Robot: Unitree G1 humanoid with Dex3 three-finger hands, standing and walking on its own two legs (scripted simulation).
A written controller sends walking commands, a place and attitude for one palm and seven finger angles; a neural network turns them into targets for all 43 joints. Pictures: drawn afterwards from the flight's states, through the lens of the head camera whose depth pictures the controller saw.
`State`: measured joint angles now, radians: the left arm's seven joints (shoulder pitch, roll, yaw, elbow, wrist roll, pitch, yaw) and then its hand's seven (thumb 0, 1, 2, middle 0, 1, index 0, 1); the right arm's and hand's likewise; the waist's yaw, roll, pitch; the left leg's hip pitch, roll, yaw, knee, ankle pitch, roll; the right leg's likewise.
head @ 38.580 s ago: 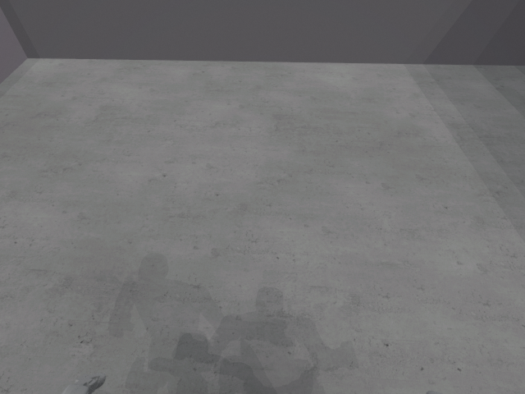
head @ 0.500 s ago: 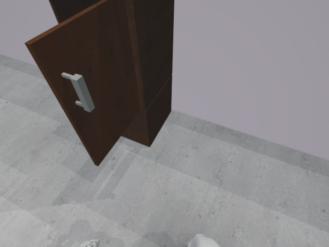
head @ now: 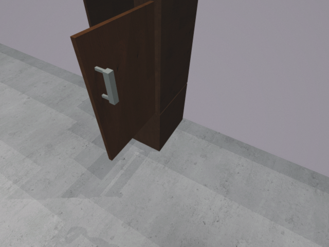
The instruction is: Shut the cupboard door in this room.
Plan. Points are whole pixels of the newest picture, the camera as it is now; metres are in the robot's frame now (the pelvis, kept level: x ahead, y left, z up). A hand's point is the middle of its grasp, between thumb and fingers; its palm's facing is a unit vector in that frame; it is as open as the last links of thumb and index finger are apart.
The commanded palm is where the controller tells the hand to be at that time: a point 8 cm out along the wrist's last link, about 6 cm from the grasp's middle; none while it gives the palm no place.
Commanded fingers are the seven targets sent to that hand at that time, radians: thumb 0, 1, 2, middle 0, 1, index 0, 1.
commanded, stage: come to a stop and stand still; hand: left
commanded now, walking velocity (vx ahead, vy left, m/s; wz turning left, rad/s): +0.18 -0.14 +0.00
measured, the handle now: (106, 85) +0.57 +0.25 +0.07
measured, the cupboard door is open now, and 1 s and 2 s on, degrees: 89 89 89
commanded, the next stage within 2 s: look again from close up in 0.96 s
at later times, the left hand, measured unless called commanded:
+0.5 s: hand out of the picture +0.03 +0.17 -0.17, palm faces -0.05 -0.98 -0.19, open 7.3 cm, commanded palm none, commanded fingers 0.00 0.90 0.90 -0.20 -0.30 -0.20 -0.30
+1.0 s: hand out of the picture +0.04 +0.13 -0.16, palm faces +0.04 -0.97 -0.23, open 7.2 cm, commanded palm none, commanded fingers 0.00 0.90 0.90 -0.20 -0.30 -0.20 -0.30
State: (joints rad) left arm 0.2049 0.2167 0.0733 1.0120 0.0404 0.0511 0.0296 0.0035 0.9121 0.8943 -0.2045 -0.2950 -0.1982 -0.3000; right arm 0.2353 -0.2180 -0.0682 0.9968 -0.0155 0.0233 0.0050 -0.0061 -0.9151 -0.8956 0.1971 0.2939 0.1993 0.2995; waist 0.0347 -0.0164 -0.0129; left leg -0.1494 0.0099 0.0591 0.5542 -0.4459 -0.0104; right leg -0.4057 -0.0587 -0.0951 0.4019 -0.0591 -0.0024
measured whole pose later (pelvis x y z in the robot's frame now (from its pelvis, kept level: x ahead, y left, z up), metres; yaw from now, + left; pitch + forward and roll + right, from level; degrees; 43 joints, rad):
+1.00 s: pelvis +0.02 -0.05 +0.01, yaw +0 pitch -1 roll +0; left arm 0.22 0.16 0.02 1.12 0.01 -0.01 0.04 -0.01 0.95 0.89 -0.20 -0.29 -0.20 -0.30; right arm 0.24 -0.16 -0.03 1.13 -0.02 -0.01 -0.05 0.00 -0.93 -0.90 0.20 0.29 0.20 0.30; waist 0.00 0.02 0.03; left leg -0.08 0.09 0.05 0.38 -0.28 -0.07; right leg -0.16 0.01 -0.13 0.41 -0.24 -0.05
